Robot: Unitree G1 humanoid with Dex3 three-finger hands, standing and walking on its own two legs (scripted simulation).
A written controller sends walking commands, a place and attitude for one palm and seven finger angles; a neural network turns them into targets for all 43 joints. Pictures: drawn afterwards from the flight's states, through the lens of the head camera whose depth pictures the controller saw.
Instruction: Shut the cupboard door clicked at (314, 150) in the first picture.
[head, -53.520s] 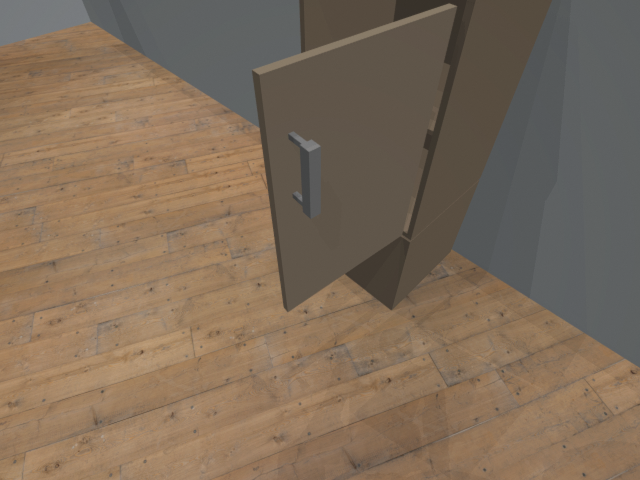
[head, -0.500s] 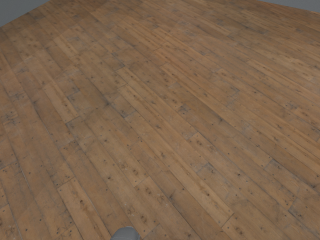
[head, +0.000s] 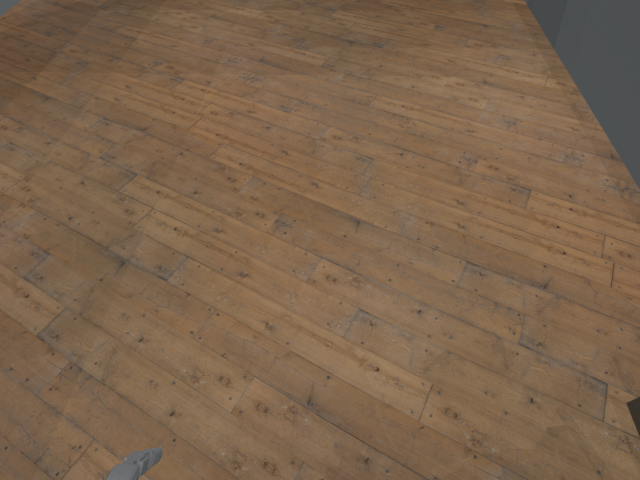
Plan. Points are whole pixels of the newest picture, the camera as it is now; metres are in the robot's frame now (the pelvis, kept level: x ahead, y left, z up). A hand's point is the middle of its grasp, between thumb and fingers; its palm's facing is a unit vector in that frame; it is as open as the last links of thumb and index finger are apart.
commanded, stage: turn to face it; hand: left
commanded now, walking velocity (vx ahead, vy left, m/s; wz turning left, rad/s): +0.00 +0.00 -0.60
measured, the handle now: out of the picture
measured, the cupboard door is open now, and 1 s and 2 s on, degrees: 22 22 22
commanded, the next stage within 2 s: take the last steps up to it in 1.98 s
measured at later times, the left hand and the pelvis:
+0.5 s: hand out of the picture +0.14 +0.21 -0.17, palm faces -0.22 -0.95 -0.20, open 7.4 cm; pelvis +0.02 +0.03 +0.01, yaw -17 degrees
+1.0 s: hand (257, 440) +0.19 +0.11 -0.14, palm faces -0.54 -0.80 -0.26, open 7.4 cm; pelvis +0.01 -0.01 +0.02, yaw -34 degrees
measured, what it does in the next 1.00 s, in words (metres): steps on the spot, turning right: left foot, then right foot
